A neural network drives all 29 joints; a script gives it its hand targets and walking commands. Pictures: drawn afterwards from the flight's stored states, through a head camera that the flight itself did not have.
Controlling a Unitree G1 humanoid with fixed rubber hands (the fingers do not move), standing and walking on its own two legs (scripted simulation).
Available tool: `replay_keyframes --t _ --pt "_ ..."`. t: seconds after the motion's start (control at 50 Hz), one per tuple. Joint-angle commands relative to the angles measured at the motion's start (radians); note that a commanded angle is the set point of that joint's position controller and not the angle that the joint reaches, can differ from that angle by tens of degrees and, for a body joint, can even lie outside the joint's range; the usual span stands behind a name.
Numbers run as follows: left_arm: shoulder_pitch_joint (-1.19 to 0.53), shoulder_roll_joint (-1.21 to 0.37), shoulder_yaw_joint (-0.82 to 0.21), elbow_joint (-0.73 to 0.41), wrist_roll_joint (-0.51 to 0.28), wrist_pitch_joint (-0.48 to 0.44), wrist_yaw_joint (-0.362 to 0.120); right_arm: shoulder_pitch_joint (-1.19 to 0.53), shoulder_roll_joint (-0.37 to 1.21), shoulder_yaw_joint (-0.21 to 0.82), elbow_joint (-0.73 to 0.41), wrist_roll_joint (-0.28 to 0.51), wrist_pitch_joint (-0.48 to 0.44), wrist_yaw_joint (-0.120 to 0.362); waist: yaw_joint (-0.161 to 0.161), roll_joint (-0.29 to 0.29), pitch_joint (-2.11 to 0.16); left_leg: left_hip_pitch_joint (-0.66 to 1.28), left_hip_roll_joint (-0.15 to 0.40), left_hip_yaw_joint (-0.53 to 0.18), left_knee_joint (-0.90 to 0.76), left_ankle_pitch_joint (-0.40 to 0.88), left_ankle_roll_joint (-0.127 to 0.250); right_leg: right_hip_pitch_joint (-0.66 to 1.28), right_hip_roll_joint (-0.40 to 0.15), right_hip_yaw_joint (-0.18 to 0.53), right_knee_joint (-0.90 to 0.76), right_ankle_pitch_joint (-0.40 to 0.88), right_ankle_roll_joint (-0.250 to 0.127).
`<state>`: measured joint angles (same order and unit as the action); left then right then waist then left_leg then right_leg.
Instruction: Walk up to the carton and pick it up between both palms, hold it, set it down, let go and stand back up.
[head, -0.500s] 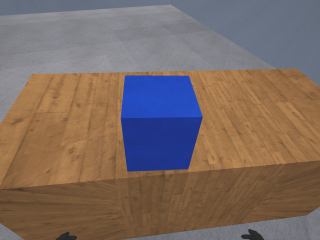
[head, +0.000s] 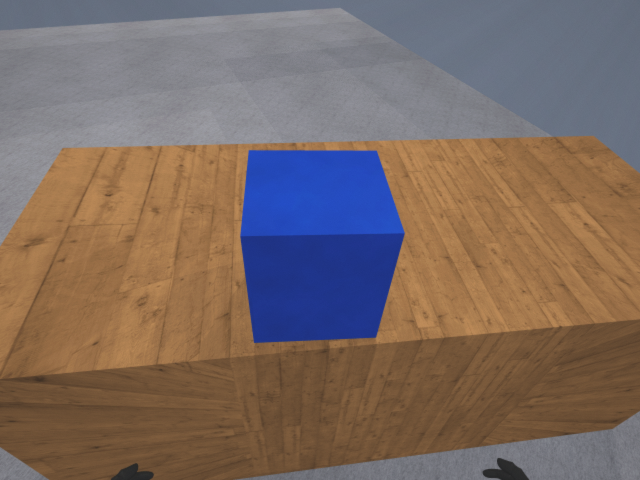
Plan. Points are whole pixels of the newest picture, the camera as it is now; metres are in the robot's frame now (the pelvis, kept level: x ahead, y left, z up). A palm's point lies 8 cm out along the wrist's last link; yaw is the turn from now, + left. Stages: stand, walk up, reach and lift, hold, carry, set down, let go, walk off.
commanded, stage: stand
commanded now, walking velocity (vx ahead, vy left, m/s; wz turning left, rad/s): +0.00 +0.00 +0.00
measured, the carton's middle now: (314, 247) +0.50 +0.01 +0.01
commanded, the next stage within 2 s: none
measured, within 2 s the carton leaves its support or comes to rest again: neither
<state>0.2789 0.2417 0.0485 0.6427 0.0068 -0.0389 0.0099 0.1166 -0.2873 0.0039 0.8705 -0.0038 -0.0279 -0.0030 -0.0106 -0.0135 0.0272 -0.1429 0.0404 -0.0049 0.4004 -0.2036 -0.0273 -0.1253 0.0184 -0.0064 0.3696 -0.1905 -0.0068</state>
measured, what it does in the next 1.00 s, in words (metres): stands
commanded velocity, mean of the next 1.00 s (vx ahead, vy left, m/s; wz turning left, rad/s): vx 0.00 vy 0.00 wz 0.00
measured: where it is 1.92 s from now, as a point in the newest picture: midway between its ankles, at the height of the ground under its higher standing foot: outside the picture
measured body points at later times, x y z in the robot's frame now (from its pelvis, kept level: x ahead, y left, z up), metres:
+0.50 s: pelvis +0.00 +0.00 +0.00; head +0.00 +0.01 +0.45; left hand +0.13 +0.25 -0.10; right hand +0.14 -0.27 -0.10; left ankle +0.01 +0.14 -0.74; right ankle +0.01 -0.11 -0.74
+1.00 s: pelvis +0.00 +0.00 +0.00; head +0.01 +0.01 +0.45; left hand +0.13 +0.26 -0.10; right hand +0.14 -0.27 -0.11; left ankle +0.01 +0.14 -0.74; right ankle +0.01 -0.11 -0.74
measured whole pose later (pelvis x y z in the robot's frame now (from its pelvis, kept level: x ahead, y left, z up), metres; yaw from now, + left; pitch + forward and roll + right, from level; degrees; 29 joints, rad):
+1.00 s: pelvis +0.00 +0.00 +0.00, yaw +0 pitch -3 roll -1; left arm 0.27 0.24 0.05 0.64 0.01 -0.04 0.01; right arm 0.12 -0.29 0.00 0.87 0.00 -0.03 0.00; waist -0.01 -0.01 0.06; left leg -0.14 0.04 0.00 0.40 -0.21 -0.03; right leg -0.13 0.02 -0.01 0.37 -0.20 -0.01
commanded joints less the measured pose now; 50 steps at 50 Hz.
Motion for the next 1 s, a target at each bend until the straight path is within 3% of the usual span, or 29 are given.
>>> replay_keyframes --t 0.0,0.02,0.04,0.1,0.12,0.14,0.16,0.18,0.2,0.24,0.28,0.34,0.36,0.38,0.4,0.52,0.58,0.6,0.62,0.64,0.68,0.74,0.76,0.84,0.9,0.92,0.94,0.96,0.98 --pt "-0.066 0.283 0.075 0.030 0.000 -0.011 -0.003 0.023 -0.255 -0.088 -0.023 0.004 -0.013 0.003 -0.010 0.017 0.085 -0.007 0.109 -0.082 -0.090 0.058 0.045 -0.053 -0.144 0.109 -0.082 0.041 -0.023" --pt "-0.037 0.278 0.074 0.037 -0.009 -0.014 -0.003 0.032 -0.272 -0.091 -0.020 0.002 -0.017 0.001 -0.006 0.025 0.085 0.003 0.115 -0.090 -0.091 0.063 0.054 -0.046 -0.147 0.117 -0.080 0.037 -0.022" --pt "-0.049 0.262 0.068 0.030 -0.012 -0.024 -0.006 0.008 -0.259 -0.088 -0.038 -0.002 -0.014 0.003 -0.004 0.086 0.063 0.007 0.113 -0.087 -0.094 0.061 0.049 -0.048 -0.151 0.127 -0.075 0.035 -0.028" --pt "-0.045 0.266 0.071 0.039 -0.003 -0.019 -0.004 -0.006 -0.247 -0.081 -0.039 0.005 -0.014 0.003 0.002 0.072 0.072 -0.001 0.113 -0.097 -0.093 0.040 0.053 -0.045 -0.145 0.129 -0.081 0.028 -0.026" --pt "-0.029 0.268 0.065 0.037 -0.010 -0.017 -0.009 0.005 -0.265 -0.086 -0.040 0.006 -0.017 0.003 0.003 0.023 0.071 -0.005 0.115 -0.101 -0.093 0.050 0.058 -0.043 -0.145 0.110 -0.081 0.024 -0.021" --pt "-0.047 0.291 0.074 0.032 -0.007 -0.017 -0.007 0.010 -0.259 -0.088 -0.037 0.005 -0.016 0.004 0.003 0.023 0.095 0.004 0.112 -0.093 -0.098 0.037 0.052 -0.073 -0.141 0.124 -0.087 -0.003 -0.027" --pt "-0.045 0.268 0.071 0.037 -0.007 -0.015 -0.012 0.005 -0.263 -0.083 -0.044 0.010 -0.013 0.006 -0.004 0.077 0.098 -0.019 0.117 -0.087 -0.084 0.027 0.049 -0.064 -0.143 0.128 -0.100 0.023 -0.018" --pt "-0.074 0.268 0.067 0.034 -0.005 -0.015 -0.010 0.013 -0.255 -0.085 -0.044 0.008 -0.018 0.005 -0.024 0.068 0.074 -0.016 0.106 -0.091 -0.091 0.022 0.046 -0.041 -0.149 0.116 -0.082 0.027 -0.021" --pt "-0.046 0.277 0.072 0.035 -0.002 -0.014 -0.004 0.010 -0.251 -0.080 -0.033 0.001 -0.010 0.002 0.010 0.050 0.080 -0.019 0.111 -0.085 -0.097 0.034 0.050 -0.039 -0.142 0.121 -0.072 0.018 -0.021" --pt "-0.064 0.268 0.069 0.028 -0.007 -0.018 -0.004 0.005 -0.257 -0.091 -0.035 0.004 -0.013 0.004 0.003 0.028 0.083 -0.009 0.110 -0.092 -0.094 0.080 0.047 -0.048 -0.143 0.123 -0.080 0.025 -0.023" --pt "-0.051 0.289 0.074 0.029 -0.009 -0.017 -0.005 0.001 -0.266 -0.088 -0.044 0.010 -0.016 0.005 0.002 0.085 0.077 0.003 0.107 -0.088 -0.084 0.041 0.045 -0.062 -0.147 0.136 -0.085 0.006 -0.026" --pt "-0.082 0.276 0.069 0.026 -0.007 -0.013 -0.005 0.026 -0.266 -0.092 -0.038 0.005 -0.018 0.002 -0.017 0.023 0.107 -0.014 0.112 -0.088 -0.092 0.020 0.054 -0.081 -0.141 0.120 -0.088 -0.018 -0.022" --pt "-0.075 0.264 0.066 0.023 -0.007 -0.014 -0.006 0.011 -0.271 -0.090 -0.041 0.004 -0.015 0.003 0.001 0.041 0.082 -0.013 0.103 -0.084 -0.097 0.023 0.048 -0.053 -0.132 0.121 -0.085 -0.034 -0.020" --pt "-0.060 0.266 0.070 0.035 -0.010 -0.015 -0.006 0.030 -0.271 -0.096 -0.029 0.004 -0.020 0.006 -0.004 0.061 0.082 0.002 0.104 -0.082 -0.100 0.024 0.042 -0.071 -0.143 0.125 -0.096 -0.052 -0.023" --pt "-0.049 0.272 0.070 0.032 -0.012 -0.018 -0.009 -0.005 -0.267 -0.091 -0.047 -0.002 -0.019 0.002 0.007 0.050 0.114 -0.012 0.109 -0.084 -0.097 0.027 0.049 -0.068 -0.136 0.124 -0.099 -0.033 -0.021" --pt "-0.056 0.263 0.068 0.030 -0.004 -0.017 -0.006 0.011 -0.248 -0.082 -0.039 0.008 -0.017 0.000 -0.007 0.082 0.069 -0.010 0.107 -0.082 -0.085 0.011 0.052 -0.043 -0.145 0.124 -0.092 0.010 -0.021" --pt "-0.061 0.293 0.079 0.023 -0.012 -0.013 -0.007 -0.001 -0.274 -0.090 -0.045 0.001 -0.012 0.003 -0.007 0.014 0.084 -0.008 0.106 -0.086 -0.092 0.024 0.052 -0.067 -0.139 0.121 -0.094 -0.042 -0.022" --pt "-0.072 0.279 0.076 0.034 -0.007 -0.015 -0.004 0.002 -0.255 -0.085 -0.042 0.002 -0.010 0.004 -0.008 0.082 0.089 -0.023 0.106 -0.085 -0.088 0.037 0.050 -0.040 -0.138 0.128 -0.088 -0.012 -0.020" --pt "-0.033 0.278 0.073 0.034 -0.006 -0.016 -0.006 0.017 -0.262 -0.086 -0.033 0.005 -0.014 -0.001 0.013 0.052 0.091 -0.041 0.111 -0.086 -0.095 0.020 0.057 -0.024 -0.139 0.129 -0.088 -0.005 -0.023" --pt "-0.057 0.279 0.072 0.036 -0.011 -0.016 -0.008 -0.004 -0.257 -0.087 -0.051 0.002 -0.019 -0.001 -0.005 0.080 0.099 -0.019 0.113 -0.097 -0.088 0.032 0.054 -0.064 -0.151 0.141 -0.084 -0.003 -0.024" --pt "-0.039 0.285 0.076 0.035 0.001 -0.017 -0.005 0.005 -0.257 -0.084 -0.050 0.008 -0.014 0.002 0.009 0.053 0.076 -0.011 0.112 -0.094 -0.096 0.037 0.050 -0.036 -0.137 0.122 -0.076 -0.008 -0.023" --pt "-0.066 0.268 0.074 0.042 -0.002 -0.014 -0.007 -0.022 -0.263 -0.085 -0.049 0.005 -0.020 -0.002 0.005 0.089 0.055 -0.022 0.106 -0.079 -0.097 0.031 0.051 -0.018 -0.141 0.124 -0.087 0.033 -0.019" --pt "-0.053 0.265 0.069 0.037 -0.014 -0.014 -0.009 -0.020 -0.271 -0.093 -0.055 0.010 -0.022 0.001 -0.003 0.062 0.072 0.001 0.100 -0.082 -0.097 0.043 0.045 -0.045 -0.137 0.120 -0.074 0.020 -0.023" --pt "-0.071 0.267 0.066 0.042 -0.006 -0.009 -0.010 0.009 -0.245 -0.088 -0.047 0.009 -0.013 -0.001 -0.011 0.077 0.065 0.007 0.106 -0.082 -0.093 0.020 0.035 -0.051 -0.143 0.125 -0.076 0.010 -0.024" --pt "-0.065 0.281 0.072 0.038 -0.005 -0.016 -0.001 -0.017 -0.251 -0.084 -0.044 0.006 -0.014 0.003 0.000 0.032 0.067 -0.009 0.118 -0.092 -0.108 0.058 0.055 -0.032 -0.136 0.113 -0.071 0.040 -0.022" --pt "-0.056 0.266 0.070 0.041 -0.012 -0.016 -0.004 -0.034 -0.258 -0.087 -0.056 0.003 -0.019 0.001 -0.003 0.077 0.041 0.004 0.111 -0.092 -0.088 0.056 0.061 -0.019 -0.144 0.114 -0.074 0.061 -0.018" --pt "-0.060 0.279 0.067 0.045 -0.004 -0.015 -0.006 0.005 -0.259 -0.082 -0.040 0.005 -0.017 0.003 -0.010 0.066 0.041 0.015 0.112 -0.093 -0.097 0.081 0.050 -0.019 -0.136 0.116 -0.058 0.047 -0.025" --pt "-0.044 0.263 0.072 0.040 -0.010 -0.017 -0.007 -0.024 -0.256 -0.085 -0.051 0.006 -0.018 0.005 0.010 0.093 0.055 -0.004 0.115 -0.093 -0.081 0.069 0.054 -0.017 -0.147 0.120 -0.079 0.039 -0.023" --pt "-0.074 0.264 0.068 0.033 -0.012 -0.016 -0.010 -0.016 -0.243 -0.078 -0.053 0.008 -0.018 0.002 -0.008 0.057 0.046 -0.007 0.108 -0.096 -0.096 0.049 0.050 -0.022 -0.148 0.118 -0.074 0.023 -0.023"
